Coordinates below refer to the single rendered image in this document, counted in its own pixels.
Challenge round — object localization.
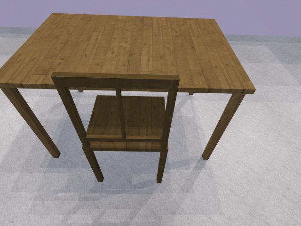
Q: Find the chair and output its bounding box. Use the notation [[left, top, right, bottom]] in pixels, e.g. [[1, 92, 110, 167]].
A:
[[51, 72, 180, 183]]

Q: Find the table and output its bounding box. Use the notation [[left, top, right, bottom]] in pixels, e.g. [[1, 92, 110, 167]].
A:
[[0, 13, 256, 160]]

